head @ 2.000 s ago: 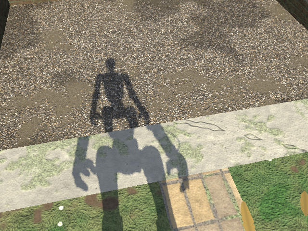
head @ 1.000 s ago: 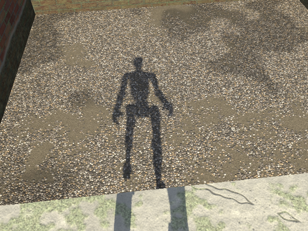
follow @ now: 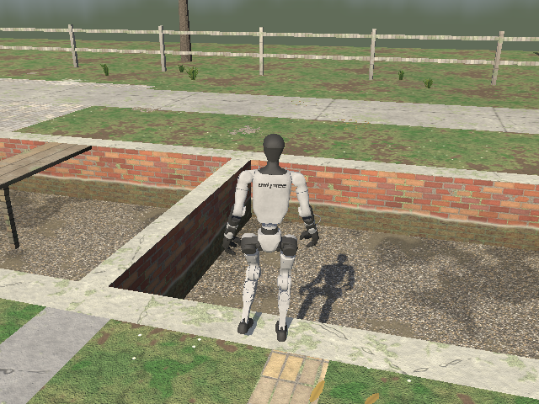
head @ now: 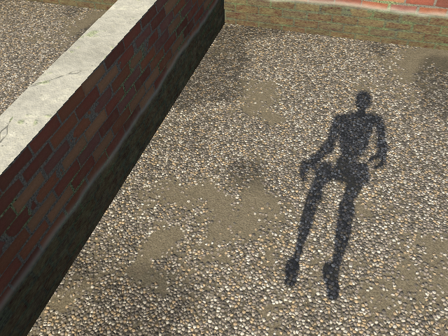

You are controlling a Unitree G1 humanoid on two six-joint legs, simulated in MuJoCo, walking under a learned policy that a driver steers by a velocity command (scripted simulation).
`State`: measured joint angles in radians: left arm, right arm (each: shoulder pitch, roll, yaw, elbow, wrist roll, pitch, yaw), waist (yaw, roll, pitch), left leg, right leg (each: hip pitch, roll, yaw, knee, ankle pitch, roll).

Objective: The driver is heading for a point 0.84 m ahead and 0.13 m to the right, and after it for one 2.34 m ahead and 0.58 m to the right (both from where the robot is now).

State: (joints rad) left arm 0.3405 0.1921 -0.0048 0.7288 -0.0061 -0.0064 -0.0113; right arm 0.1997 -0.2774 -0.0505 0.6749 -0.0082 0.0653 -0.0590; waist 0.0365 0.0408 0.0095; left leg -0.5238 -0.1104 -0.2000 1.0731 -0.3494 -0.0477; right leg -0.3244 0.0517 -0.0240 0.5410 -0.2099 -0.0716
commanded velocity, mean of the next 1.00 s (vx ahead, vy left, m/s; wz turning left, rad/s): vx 0.50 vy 0.00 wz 0.03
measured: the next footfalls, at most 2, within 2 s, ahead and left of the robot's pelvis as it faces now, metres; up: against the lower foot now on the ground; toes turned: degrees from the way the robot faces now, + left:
left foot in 0.22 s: +0.11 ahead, +0.13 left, +0.00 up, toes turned -2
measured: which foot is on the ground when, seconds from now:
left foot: up 0.00-0.20, down 0.22-1.00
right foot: down 0.00-1.00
